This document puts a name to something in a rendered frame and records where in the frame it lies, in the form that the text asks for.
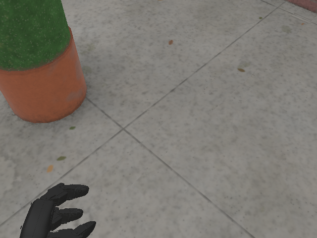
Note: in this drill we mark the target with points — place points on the left robot hand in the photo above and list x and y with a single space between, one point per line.
43 215

